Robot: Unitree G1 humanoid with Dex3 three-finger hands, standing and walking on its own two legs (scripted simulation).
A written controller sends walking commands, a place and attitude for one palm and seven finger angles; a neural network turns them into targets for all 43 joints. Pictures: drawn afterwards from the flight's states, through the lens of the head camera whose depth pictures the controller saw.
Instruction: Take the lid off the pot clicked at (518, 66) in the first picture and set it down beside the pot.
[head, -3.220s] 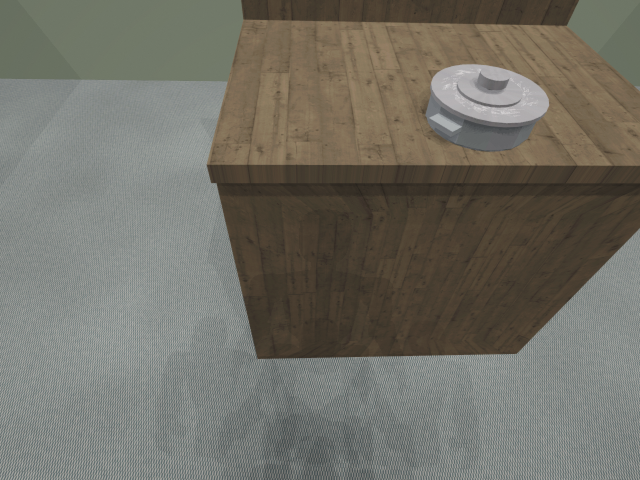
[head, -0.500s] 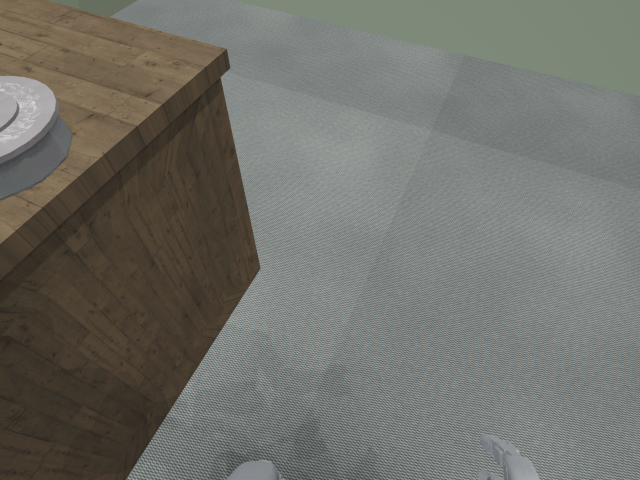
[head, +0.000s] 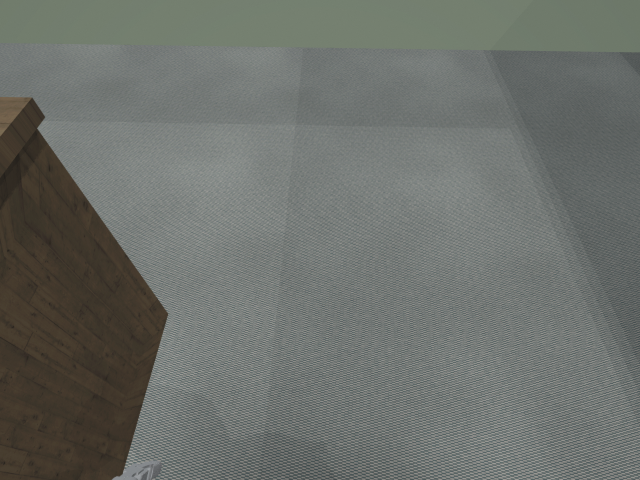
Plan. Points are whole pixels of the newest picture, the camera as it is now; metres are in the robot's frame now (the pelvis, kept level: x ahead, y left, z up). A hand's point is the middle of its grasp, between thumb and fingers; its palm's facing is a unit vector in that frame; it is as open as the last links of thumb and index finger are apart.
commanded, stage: walk to a spot facing it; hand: left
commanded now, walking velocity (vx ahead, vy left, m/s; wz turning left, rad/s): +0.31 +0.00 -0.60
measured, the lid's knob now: out of the picture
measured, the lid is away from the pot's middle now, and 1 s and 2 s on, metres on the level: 0.00 0.00 0.00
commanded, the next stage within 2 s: turn to face it in 1.02 s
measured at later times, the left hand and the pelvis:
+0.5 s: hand (190, 443) +0.19 +0.21 -0.19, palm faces -0.18 -0.97 -0.17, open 7.4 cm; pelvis +0.18 +0.02 -0.01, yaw -16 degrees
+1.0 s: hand (332, 234) +0.58 +0.00 -0.16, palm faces -0.61 -0.77 -0.15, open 7.4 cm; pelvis +0.36 -0.06 +0.00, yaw -34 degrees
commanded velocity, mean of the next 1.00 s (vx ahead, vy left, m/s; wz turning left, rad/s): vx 0.28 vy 0.00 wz -0.56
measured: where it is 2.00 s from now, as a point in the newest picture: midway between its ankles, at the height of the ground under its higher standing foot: (386, 376)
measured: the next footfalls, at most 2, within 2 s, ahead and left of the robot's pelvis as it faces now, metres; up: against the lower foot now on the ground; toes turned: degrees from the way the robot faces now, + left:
left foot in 0.46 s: +0.32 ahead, +0.10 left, +0.00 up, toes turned -8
right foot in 1.04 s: +0.45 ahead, -0.23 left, +0.00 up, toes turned -44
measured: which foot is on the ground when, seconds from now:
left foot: down 0.00-0.00, up 0.02-0.44, down 0.46-1.00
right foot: down 0.00-0.46, up 0.48-1.00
